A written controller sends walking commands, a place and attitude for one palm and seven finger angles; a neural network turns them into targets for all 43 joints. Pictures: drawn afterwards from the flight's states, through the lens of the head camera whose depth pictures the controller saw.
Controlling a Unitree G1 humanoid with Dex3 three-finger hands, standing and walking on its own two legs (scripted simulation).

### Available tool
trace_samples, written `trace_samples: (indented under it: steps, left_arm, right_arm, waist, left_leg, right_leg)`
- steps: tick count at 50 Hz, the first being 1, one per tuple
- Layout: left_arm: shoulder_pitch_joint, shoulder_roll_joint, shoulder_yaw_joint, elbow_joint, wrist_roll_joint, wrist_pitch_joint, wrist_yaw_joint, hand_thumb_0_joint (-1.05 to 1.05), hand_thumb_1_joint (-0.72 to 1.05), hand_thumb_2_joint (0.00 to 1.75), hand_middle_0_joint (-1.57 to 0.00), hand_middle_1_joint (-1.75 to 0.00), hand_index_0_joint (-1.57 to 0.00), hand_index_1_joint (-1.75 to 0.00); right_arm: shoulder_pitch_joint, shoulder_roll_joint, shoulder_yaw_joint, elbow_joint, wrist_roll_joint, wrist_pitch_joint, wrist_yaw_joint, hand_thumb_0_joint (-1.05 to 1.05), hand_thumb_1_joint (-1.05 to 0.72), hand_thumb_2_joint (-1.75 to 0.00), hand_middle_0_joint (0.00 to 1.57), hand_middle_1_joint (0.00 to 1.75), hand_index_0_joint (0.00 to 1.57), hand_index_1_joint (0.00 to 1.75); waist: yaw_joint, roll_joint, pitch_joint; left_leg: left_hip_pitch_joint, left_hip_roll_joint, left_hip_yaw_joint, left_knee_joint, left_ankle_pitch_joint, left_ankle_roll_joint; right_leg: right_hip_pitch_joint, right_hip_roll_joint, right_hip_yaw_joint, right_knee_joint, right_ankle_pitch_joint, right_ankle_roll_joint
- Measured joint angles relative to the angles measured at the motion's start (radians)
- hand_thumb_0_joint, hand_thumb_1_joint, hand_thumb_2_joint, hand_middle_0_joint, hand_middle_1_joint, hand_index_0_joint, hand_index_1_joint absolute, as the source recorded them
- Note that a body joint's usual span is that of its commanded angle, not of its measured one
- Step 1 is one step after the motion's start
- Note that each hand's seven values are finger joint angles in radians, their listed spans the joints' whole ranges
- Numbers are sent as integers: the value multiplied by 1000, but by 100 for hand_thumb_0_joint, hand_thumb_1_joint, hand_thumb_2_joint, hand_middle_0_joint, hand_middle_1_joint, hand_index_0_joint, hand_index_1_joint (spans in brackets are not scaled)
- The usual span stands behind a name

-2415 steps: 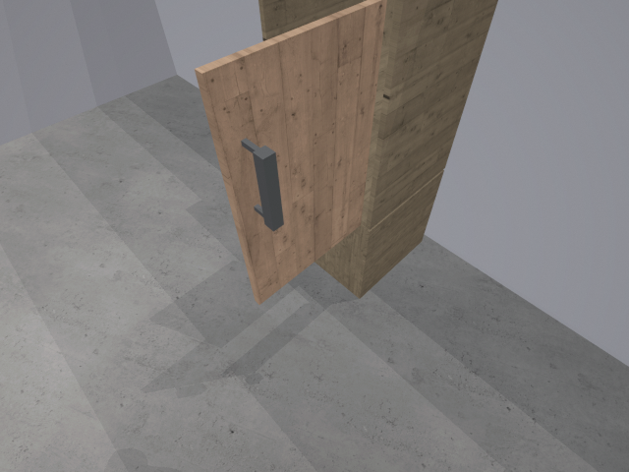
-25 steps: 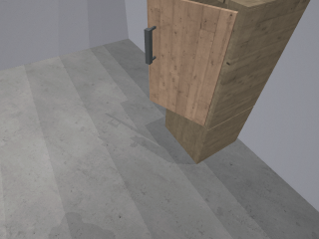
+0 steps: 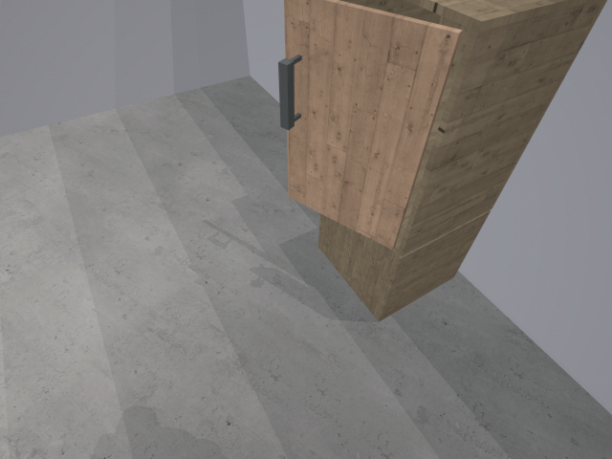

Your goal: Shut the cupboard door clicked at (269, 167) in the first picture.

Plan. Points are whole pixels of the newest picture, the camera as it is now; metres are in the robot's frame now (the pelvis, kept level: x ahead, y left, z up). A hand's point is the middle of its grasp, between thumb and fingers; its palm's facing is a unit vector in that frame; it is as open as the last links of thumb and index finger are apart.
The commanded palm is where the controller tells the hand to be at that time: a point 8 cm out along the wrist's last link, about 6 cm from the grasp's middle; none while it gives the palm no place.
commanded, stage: walk to a spot facing it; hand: left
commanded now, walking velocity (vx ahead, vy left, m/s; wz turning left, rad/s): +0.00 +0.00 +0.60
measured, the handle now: (292, 92) +0.89 +0.08 +0.03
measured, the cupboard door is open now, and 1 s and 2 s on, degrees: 24 24 24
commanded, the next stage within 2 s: none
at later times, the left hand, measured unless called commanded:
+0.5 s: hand out of the picture +0.02 +0.22 -0.18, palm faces +0.26 -0.93 -0.24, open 7.4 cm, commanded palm none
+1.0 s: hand out of the picture -0.09 +0.19 -0.20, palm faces +0.59 -0.76 -0.28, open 7.4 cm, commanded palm none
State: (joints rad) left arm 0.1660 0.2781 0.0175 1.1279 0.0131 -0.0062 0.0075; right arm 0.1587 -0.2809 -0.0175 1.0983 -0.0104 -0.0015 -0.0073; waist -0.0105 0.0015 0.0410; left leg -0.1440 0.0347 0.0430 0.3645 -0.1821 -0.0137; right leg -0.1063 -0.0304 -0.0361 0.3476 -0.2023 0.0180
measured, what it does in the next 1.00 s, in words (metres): steps on the spot, turning left: right foot, then left foot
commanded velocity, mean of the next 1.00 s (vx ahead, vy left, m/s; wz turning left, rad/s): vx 0.01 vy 0.00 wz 0.60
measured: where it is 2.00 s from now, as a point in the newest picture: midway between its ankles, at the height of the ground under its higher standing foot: outside the picture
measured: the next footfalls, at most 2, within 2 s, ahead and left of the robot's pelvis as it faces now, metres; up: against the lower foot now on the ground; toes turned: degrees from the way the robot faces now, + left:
right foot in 0.62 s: +0.07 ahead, -0.14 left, +0.00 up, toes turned +22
left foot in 0.94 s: -0.05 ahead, +0.12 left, +0.00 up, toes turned +38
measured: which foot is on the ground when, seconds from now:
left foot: down 0.00-0.62, up 0.64-0.92, down 0.94-1.00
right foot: down 0.00-0.26, up 0.28-0.60, down 0.62-0.94, up 0.96-1.00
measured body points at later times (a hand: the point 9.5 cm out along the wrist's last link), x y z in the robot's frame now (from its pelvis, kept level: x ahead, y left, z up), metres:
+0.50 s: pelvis -0.01 +0.00 -0.01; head +0.04 +0.03 +0.44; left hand +0.01 +0.27 -0.16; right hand +0.07 -0.23 -0.16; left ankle +0.01 +0.11 -0.75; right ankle +0.01 -0.15 -0.69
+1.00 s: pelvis -0.01 -0.02 -0.03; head +0.03 +0.02 +0.42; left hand -0.13 +0.23 -0.18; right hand +0.25 -0.17 -0.15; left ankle -0.08 +0.09 -0.75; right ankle +0.03 -0.16 -0.72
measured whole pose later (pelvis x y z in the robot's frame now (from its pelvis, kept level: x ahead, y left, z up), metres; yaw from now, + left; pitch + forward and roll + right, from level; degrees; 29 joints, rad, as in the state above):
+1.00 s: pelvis -0.01 -0.02 -0.03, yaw +36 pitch +0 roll +1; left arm 0.24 0.26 0.07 0.89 0.02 0.05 0.02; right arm 0.12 -0.26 -0.07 0.86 -0.02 0.03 0.03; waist 0.00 -0.05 0.11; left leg -0.33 0.01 0.02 0.66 -0.32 0.00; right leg -0.35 -0.14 -0.09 0.93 -0.55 0.06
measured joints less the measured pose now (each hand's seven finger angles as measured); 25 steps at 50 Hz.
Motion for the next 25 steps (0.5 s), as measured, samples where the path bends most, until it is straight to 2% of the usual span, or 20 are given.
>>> trace_samples:
  steps: [8,12,13,14,16,19,22,25]
  left_arm:
    - [-6,-32,20,-67,2,25,12,0,91,90,-20,-30,-20,-30]
    - [6,-51,31,-110,11,36,15,0,91,90,-20,-30,-20,-30]
    - [9,-51,34,-118,12,40,15,0,91,90,-20,-30,-20,-30]
    - [11,-50,38,-126,9,46,15,0,91,90,-20,-30,-20,-30]
    - [11,-48,43,-135,8,64,20,0,91,90,-20,-30,-20,-30]
    - [5,-45,49,-146,9,71,18,0,91,90,-20,-30,-20,-30]
    - [0,-45,51,-168,6,62,13,0,91,90,-20,-30,-20,-30]
    - [-8,-48,51,-192,3,57,13,0,91,90,-20,-30,-20,-30]
  right_arm:
    - [31,34,-12,-43,-1,35,6,0,-91,-90,20,30,20,30]
    - [60,56,-26,-72,-3,54,16,0,-91,-90,20,30,20,30]
    - [69,62,-28,-79,-3,53,20,0,-91,-90,20,30,20,30]
    - [75,71,-28,-86,-6,49,22,0,-91,-90,20,30,20,30]
    - [83,90,-27,-98,-13,40,19,0,-91,-90,20,30,20,30]
    - [98,111,-21,-110,-16,32,8,0,-91,-90,20,30,20,30]
    - [106,117,-19,-115,-17,32,3,0,-90,-90,20,30,20,30]
    - [108,110,-25,-122,-18,36,1,0,-90,-90,20,30,20,30]
  waist:
    - [-11,6,21]
    - [-24,7,48]
    - [-25,-2,51]
    - [-23,-16,56]
    - [-20,-30,62]
    - [-21,-32,62]
    - [-23,-19,60]
    - [-28,-1,55]
  left_leg:
    - [-102,-21,-56,149,-56,3]
    - [-168,-9,-13,295,-155,-6]
    - [-170,-12,-7,286,-113,6]
    - [-181,-26,-5,299,-106,24]
    - [-192,-43,-11,300,-117,50]
    - [-189,-57,-38,233,-79,53]
    - [-184,-63,-77,166,-30,50]
    - [-190,-66,-123,130,2,40]
  right_leg:
    - [-65,-25,-57,133,-77,2]
    - [-85,-51,-113,225,-135,11]
    - [-97,-65,-123,261,-156,19]
    - [-119,-81,-121,309,-173,19]
    - [-195,-67,-59,478,-277,15]
    - [-293,-32,4,670,-260,18]
    - [-329,-14,25,679,-231,26]
    - [-322,1,36,598,-236,31]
